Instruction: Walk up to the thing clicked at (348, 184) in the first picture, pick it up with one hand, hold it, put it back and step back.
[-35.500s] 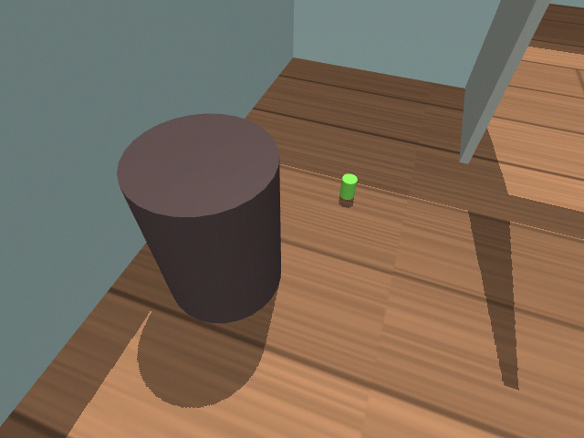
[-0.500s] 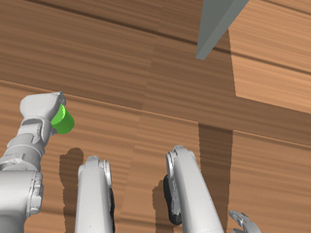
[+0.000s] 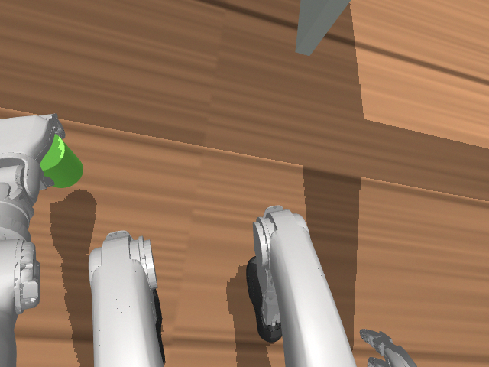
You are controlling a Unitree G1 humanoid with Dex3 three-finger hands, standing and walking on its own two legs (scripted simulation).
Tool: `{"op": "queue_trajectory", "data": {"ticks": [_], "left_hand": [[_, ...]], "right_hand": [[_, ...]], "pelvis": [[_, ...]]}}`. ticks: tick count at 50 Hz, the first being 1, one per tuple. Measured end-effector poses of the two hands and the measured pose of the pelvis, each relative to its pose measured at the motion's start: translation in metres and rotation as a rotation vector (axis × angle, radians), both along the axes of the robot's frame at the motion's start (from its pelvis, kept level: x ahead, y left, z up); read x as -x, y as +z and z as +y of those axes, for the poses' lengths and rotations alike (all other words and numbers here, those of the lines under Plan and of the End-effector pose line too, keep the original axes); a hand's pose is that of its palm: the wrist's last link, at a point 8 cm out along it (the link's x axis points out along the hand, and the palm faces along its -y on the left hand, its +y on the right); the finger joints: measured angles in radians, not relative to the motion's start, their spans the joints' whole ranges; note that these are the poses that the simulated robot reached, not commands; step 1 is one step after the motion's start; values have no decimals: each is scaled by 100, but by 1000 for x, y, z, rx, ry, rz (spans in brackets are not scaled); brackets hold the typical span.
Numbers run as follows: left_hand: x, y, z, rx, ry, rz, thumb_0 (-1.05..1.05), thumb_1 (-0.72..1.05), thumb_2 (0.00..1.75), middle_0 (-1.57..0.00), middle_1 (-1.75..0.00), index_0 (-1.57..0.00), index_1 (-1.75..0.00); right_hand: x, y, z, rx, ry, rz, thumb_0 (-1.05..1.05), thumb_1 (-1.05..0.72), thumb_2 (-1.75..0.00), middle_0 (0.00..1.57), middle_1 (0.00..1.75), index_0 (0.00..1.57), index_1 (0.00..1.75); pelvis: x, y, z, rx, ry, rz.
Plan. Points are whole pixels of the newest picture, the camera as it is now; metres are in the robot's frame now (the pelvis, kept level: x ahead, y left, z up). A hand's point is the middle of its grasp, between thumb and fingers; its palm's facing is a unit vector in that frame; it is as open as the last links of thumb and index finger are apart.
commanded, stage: crouch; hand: left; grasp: from above
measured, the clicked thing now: (52, 161) +0.46 +0.27 -0.23
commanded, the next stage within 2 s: lower in 0.30 s
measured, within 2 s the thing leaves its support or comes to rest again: rests again in 0.96 s
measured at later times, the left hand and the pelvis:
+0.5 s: hand (44, 160) +0.47 +0.28 -0.22, palm faces -0.47 -0.06 -0.88, open 10.0 cm; pelvis -0.01 +0.00 -0.04, yaw -1 degrees
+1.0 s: hand (59, 166) +0.47 +0.28 -0.29, palm faces -0.47 -0.07 -0.88, open 9.9 cm; pelvis +0.00 +0.01 -0.07, yaw -4 degrees
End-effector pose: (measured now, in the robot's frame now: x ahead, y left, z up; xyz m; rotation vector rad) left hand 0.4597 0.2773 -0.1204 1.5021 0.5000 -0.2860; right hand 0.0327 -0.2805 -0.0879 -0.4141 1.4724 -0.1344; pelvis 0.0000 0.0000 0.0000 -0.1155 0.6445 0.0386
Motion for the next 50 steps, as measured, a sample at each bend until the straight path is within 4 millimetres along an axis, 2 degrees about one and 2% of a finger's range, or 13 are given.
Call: {"op": "queue_trajectory", "data": {"ticks": [8,17,27,41,50], "left_hand": [[-2,-19,-1,7,-19,-3,-5,-2,67,-77,-78,-60,-74],[-8,-33,1,1,-14,-16,-4,-2,67,-77,-78,-60,-74],[-15,-48,4,-2,-12,2,-5,-3,68,-78,-78,-61,-74],[-16,-94,4,24,-26,-5,-3,-1,62,-80,-74,-63,-72],[-19,-110,4,19,-19,-6,-2,-1,60,-81,-72,-65,-68]], "right_hand": [[14,-17,5,-9,-9,33,0,-91,-90,20,30,20,30],[17,-31,9,-13,6,35,0,-92,-90,20,30,20,30],[19,-38,11,-14,26,46,0,-92,-90,20,30,20,30],[23,-47,13,5,42,88,0,-91,-90,20,30,20,30],[17,-54,16,0,61,87,0,-91,-90,20,30,20,30]], "pelvis": [[4,-18,1,2,-4,-10],[6,-34,2,8,-7,-17],[5,-45,4,19,-10,-22],[3,-66,7,42,-19,-36],[0,-73,9,52,-26,-36]]}}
